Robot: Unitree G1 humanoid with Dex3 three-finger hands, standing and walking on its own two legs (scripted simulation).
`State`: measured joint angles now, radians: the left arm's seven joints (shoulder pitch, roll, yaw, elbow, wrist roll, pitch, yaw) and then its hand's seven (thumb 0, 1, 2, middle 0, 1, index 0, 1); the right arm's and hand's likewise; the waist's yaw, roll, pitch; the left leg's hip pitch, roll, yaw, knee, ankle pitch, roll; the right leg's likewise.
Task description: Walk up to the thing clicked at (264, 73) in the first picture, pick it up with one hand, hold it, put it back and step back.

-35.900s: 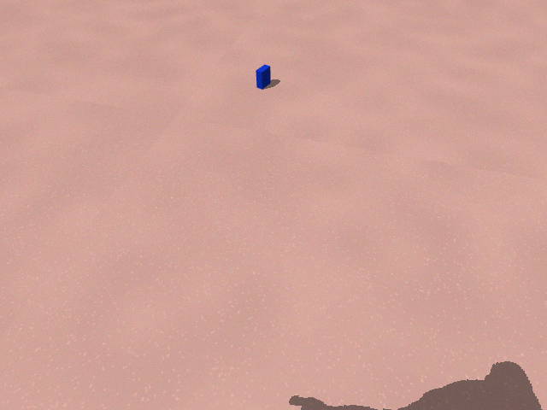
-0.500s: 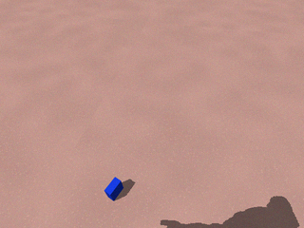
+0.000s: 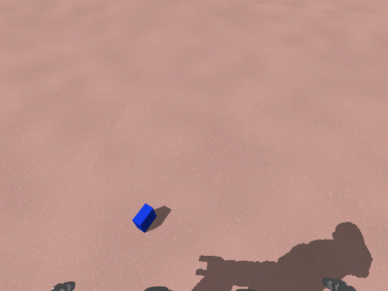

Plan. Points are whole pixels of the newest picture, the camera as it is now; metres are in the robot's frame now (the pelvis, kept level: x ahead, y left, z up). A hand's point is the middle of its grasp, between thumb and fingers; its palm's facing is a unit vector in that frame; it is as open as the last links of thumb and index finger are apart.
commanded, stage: step back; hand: left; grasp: from above
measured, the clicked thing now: (145, 218) +0.48 +0.27 -0.71
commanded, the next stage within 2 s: none
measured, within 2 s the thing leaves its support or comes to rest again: neither
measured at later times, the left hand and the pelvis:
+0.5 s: hand out of the picture +0.01 +0.29 -0.17, palm faces -0.10 -0.92 -0.38, open 7.3 cm; pelvis -0.10 +0.03 -0.02, yaw -5 degrees
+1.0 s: hand out of the picture -0.10 +0.29 -0.16, palm faces +0.00 -0.92 -0.40, open 7.4 cm; pelvis -0.24 +0.02 -0.02, yaw +0 degrees
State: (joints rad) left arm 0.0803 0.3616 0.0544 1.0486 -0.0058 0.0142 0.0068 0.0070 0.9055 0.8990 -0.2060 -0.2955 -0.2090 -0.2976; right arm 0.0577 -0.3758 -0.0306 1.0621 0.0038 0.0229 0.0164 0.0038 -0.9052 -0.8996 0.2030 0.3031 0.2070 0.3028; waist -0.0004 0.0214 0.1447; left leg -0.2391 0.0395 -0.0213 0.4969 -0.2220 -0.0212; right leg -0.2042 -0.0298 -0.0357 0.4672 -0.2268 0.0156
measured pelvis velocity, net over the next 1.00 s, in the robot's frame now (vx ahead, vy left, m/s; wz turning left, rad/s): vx -0.24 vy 0.02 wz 0.00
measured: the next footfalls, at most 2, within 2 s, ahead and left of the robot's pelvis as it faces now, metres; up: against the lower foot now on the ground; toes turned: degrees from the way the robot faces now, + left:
right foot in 0.56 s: -0.12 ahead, -0.10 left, +0.00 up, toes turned -3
left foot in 0.96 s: -0.21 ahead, +0.13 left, +0.00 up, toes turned -3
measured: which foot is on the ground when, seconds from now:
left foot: down 0.00-0.62, up 0.64-0.94, down 0.96-1.00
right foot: down 0.00-0.16, up 0.18-0.54, down 0.56-1.00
